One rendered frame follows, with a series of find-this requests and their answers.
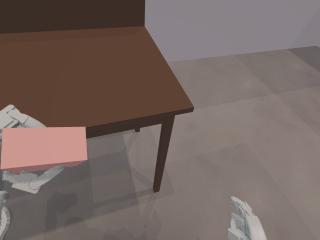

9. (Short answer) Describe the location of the robot left forearm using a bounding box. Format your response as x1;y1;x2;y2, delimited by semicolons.
0;190;13;240

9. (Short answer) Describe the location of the robot right hand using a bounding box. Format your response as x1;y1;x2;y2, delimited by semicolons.
228;196;267;240

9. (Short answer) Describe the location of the sponge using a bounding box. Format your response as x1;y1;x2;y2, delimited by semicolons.
0;127;88;174

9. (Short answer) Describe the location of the robot left hand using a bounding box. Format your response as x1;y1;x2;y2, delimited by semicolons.
0;104;66;194

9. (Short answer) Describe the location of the table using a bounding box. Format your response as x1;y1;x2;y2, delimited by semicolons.
0;0;194;193

